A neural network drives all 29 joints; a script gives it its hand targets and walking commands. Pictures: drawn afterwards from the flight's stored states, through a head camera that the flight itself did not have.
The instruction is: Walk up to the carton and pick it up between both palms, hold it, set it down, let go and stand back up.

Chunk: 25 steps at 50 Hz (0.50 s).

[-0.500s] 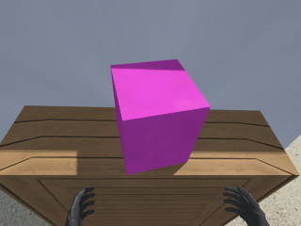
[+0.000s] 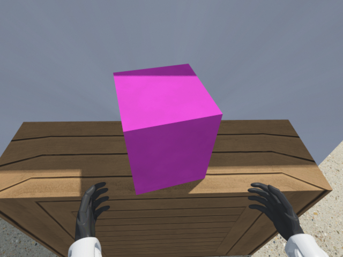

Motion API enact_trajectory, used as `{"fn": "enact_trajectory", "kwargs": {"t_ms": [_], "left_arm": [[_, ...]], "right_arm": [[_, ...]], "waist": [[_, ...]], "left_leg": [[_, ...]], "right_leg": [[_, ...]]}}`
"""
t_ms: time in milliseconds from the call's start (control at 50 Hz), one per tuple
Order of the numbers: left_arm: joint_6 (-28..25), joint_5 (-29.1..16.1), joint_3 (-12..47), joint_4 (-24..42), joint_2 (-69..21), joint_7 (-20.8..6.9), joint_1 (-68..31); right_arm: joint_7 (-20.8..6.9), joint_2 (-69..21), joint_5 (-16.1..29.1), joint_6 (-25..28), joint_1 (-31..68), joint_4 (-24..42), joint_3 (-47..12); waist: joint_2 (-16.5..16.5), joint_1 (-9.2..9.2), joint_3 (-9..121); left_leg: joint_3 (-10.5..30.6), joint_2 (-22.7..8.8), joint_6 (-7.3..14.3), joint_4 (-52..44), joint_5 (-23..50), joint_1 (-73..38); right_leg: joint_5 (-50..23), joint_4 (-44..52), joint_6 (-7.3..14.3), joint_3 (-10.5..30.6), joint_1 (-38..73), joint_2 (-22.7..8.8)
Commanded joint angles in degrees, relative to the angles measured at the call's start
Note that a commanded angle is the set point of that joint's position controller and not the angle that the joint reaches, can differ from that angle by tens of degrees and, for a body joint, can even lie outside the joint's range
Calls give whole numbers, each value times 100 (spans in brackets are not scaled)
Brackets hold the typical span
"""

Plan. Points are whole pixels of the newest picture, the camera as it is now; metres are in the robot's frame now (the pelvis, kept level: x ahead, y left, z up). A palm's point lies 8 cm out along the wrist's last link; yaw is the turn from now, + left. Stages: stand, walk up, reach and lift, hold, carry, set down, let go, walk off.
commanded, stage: reach and lift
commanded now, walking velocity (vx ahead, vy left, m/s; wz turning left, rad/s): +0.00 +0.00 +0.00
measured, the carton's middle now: (162, 129) +0.43 +0.04 +0.07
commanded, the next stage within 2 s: none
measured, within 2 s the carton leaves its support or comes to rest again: neither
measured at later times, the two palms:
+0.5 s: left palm (79, 183) +0.24 +0.20 +0.11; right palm (273, 174) +0.29 -0.21 +0.09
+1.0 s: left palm (75, 148) +0.29 +0.20 +0.16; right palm (272, 130) +0.36 -0.20 +0.15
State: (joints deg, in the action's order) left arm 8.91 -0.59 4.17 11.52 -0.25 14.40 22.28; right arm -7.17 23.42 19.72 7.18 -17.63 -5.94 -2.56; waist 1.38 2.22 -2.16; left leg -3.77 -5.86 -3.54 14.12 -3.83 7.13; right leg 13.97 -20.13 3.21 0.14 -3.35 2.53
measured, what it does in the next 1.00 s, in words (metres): stands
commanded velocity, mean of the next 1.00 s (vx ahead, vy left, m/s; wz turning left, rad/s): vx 0.00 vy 0.00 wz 0.00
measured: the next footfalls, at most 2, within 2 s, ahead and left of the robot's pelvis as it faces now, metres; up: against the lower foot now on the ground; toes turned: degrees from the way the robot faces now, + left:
none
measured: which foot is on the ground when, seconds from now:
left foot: down 0.00-1.00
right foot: down 0.00-1.00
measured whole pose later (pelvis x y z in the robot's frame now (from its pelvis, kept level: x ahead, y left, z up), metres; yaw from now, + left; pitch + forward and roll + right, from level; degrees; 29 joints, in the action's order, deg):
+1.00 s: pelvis -0.02 +0.00 +0.00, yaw -2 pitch +0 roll +0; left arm 52.8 -4.4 -10.1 16.8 2.8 14.4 -20.1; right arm -0.4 31.2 28.7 -21.5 30.6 -18.7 -6.9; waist 0.2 3.6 -0.5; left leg -4.9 -6.5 -3.7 15.2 -2.5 12.2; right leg 12.3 -21.8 2.6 1.6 -9.4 3.2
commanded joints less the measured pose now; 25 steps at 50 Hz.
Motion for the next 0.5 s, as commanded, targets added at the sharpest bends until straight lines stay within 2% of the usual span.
{"fn": "enact_trajectory", "kwargs": {"t_ms": [0, 60, 160, 320, 480], "left_arm": [[264, -69, -81, 1442, 150, 92, -1213], [662, -171, -188, 1642, 231, 107, -1610], [1334, -233, -383, 2044, 258, 91, -1982], [2392, -309, -676, 2443, 276, -14, -2675], [3125, -380, -859, 2577, 356, 12, -3582]], "right_arm": [[117, 908, 90, -139, 1327, 1068, 576], [212, 940, 158, -410, 1763, 1215, 581], [382, 1046, 341, -807, 2315, 1301, 521], [630, 1280, 479, -1426, 3353, 1247, 517], [653, 1503, 591, -1875, 4454, 979, 567]], "waist": [[438, 51, 475], [418, 113, 668], [302, 159, 1008], [329, 77, 1268], [282, 13, 1653]], "left_leg": [[-1, 554, 349, 154, 64, -1478], [-9, 542, 368, 170, 123, -1527], [35, 500, 326, 275, 687, -1903], [95, 452, 312, 335, 1065, -2225], [133, 418, 310, 369, 997, -2212]], "right_leg": [[-767, 764, -86, 317, -1621, -88], [-784, 748, -101, 367, -1586, -96], [-1208, 680, -99, 322, -1492, -9], [-1558, 643, -123, 256, -1449, 77], [-1417, 573, -117, 200, -1490, 112]]}}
